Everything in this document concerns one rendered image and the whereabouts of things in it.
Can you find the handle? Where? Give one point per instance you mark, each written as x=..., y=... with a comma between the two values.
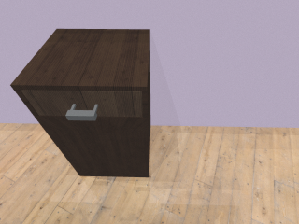
x=82, y=115

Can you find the cabinet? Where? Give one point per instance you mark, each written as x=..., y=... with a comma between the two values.
x=95, y=60

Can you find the drawer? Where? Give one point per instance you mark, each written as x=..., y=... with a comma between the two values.
x=110, y=103

